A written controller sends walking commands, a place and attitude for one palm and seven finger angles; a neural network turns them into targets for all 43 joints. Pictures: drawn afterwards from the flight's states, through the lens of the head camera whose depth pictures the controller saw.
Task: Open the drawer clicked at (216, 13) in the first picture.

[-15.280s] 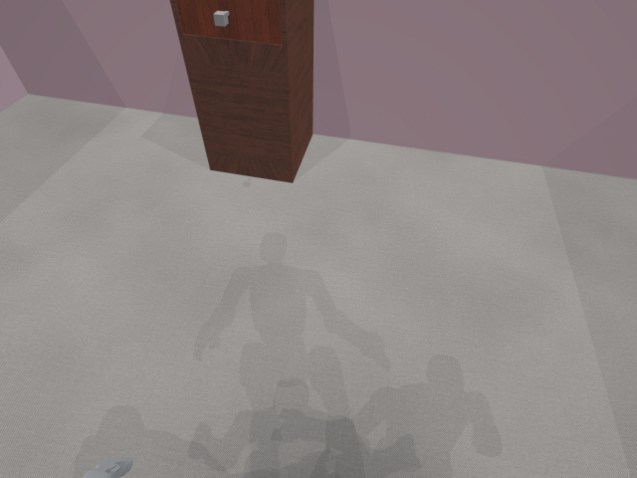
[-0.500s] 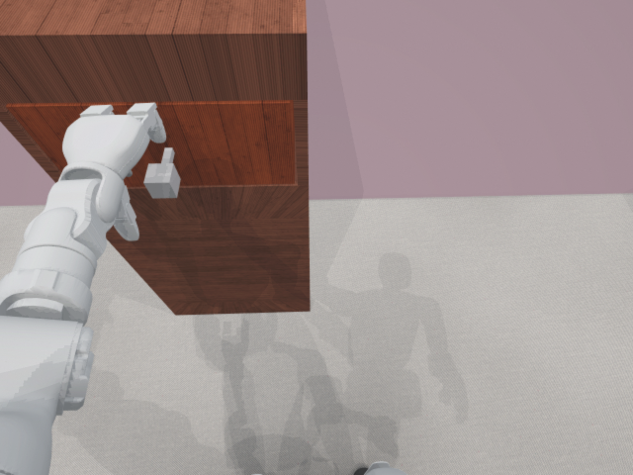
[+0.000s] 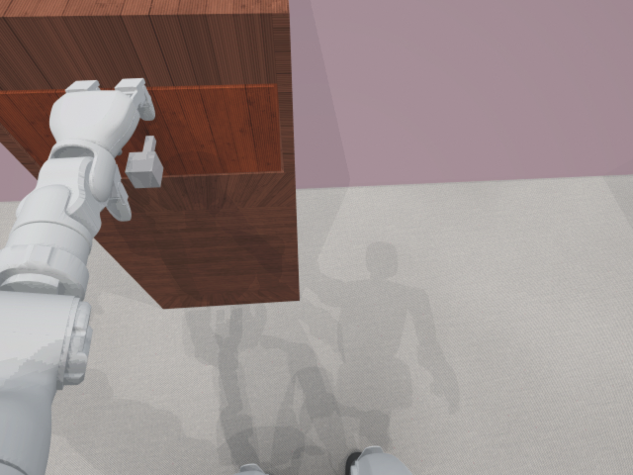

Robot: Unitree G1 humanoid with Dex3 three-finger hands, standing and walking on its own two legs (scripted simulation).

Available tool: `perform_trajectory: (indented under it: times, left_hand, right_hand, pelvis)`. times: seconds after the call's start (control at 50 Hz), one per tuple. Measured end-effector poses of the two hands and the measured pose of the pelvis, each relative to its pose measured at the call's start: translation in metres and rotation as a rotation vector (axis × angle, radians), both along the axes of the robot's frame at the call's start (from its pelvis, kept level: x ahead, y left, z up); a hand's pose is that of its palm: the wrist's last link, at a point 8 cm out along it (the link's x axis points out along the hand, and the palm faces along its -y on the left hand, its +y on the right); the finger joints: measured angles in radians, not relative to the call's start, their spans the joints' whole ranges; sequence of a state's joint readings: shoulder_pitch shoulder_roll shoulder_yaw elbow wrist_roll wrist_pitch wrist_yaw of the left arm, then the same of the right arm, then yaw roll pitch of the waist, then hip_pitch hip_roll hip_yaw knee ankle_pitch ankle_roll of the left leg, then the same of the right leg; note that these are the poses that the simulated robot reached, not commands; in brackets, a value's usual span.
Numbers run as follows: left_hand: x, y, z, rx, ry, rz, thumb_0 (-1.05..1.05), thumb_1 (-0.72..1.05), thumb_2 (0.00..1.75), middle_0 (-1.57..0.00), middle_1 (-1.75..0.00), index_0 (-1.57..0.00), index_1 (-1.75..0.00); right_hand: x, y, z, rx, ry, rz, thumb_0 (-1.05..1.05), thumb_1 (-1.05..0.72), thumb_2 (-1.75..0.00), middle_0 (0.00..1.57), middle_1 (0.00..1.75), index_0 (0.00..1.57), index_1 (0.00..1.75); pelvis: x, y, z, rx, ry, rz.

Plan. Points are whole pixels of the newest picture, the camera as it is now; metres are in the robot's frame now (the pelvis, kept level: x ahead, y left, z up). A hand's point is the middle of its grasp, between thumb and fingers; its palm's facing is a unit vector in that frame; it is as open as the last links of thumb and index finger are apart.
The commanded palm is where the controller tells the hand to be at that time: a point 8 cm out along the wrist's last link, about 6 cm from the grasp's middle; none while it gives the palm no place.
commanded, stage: lower the fingers behind the handle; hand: left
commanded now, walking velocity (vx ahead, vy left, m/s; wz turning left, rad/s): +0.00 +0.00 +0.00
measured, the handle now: (147, 159) +0.56 +0.21 +0.01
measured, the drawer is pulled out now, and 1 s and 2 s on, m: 0.00 0.00 0.00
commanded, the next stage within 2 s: lift the fingers back up to retry in 1.58 s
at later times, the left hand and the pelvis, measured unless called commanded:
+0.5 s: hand (125, 165) +0.53 +0.23 +0.04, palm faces -0.03 -0.02 -1.00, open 13.7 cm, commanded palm +0.51 +0.23 +0.09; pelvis +0.00 +0.00 -0.01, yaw +0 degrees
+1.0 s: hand (128, 178) +0.52 +0.23 +0.02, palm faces -0.06 +0.00 -1.00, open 14.2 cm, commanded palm +0.51 +0.22 +0.05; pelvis +0.00 +0.00 -0.02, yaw +0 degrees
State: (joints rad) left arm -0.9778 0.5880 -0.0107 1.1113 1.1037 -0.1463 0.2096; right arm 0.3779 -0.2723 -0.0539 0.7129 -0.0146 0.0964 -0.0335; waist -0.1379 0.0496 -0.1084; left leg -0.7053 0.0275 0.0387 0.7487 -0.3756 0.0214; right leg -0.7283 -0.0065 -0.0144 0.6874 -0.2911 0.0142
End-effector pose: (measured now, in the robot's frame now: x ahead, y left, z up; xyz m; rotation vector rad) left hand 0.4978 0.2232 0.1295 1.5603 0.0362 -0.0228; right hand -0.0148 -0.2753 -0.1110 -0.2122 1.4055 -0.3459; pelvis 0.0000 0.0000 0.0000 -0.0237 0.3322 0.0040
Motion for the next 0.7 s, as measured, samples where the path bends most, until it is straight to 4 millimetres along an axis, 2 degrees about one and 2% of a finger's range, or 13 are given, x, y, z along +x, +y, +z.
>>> perform_trajectory:
  times: [0.12,0.26,0.36,0.48,0.6,0.7]
  left_hand:
    - [0.005,0.007,-0.010,0.016,0.041,0.055,0.00,-0.49,0.30,-0.32,-1.20,-0.32,-1.20]
    - [0.002,0.004,-0.031,-0.003,0.102,0.004,0.00,-0.49,0.30,-0.32,-1.20,-0.32,-1.20]
    - [0.006,0.003,-0.036,-0.022,0.046,-0.031,0.00,-0.49,0.30,-0.32,-1.20,-0.32,-1.20]
    - [0.010,0.009,-0.039,-0.018,-0.004,0.005,0.00,-0.49,0.30,-0.33,-1.20,-0.33,-1.23]
    - [0.010,0.006,-0.048,0.019,0.054,0.058,0.00,-0.49,0.30,-0.33,-1.20,-0.33,-1.23]
    - [0.010,0.007,-0.047,-0.001,0.068,0.056,0.00,-0.49,0.30,-0.32,-1.20,-0.32,-1.24]
  right_hand:
    - [-0.015,0.004,0.000,0.010,0.030,-0.026,0.00,-0.90,-0.90,0.21,0.30,0.21,0.30]
    - [-0.021,0.006,0.001,-0.002,0.061,-0.031,0.00,-0.90,-0.90,0.21,0.30,0.21,0.30]
    - [-0.018,0.003,0.001,-0.021,0.068,-0.013,0.00,-0.90,-0.90,0.21,0.30,0.21,0.30]
    - [-0.010,0.001,-0.004,-0.015,0.070,0.007,0.00,-0.90,-0.90,0.21,0.30,0.21,0.30]
    - [-0.001,0.004,-0.008,0.002,0.048,0.005,0.00,-0.90,-0.90,0.21,0.30,0.21,0.30]
    - [0.000,0.006,-0.007,0.000,0.034,0.003,0.00,-0.90,-0.90,0.21,0.30,0.21,0.30]
  pelvis:
    - [0.000,0.001,-0.001,0.001,0.014,-0.012]
    - [0.002,0.002,-0.002,-0.002,0.023,-0.011]
    - [0.002,0.003,-0.006,-0.005,0.046,-0.004]
    - [0.003,0.004,-0.011,-0.010,0.069,0.001]
    - [0.003,0.004,-0.011,-0.012,0.067,0.002]
    - [0.003,0.002,-0.011,-0.011,0.062,0.001]
